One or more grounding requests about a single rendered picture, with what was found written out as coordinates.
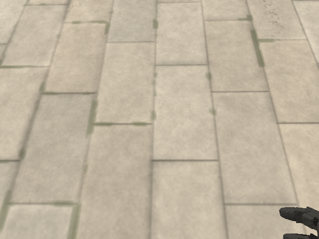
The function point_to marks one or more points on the right robot hand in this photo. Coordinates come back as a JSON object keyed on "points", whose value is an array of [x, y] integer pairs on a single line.
{"points": [[307, 216]]}

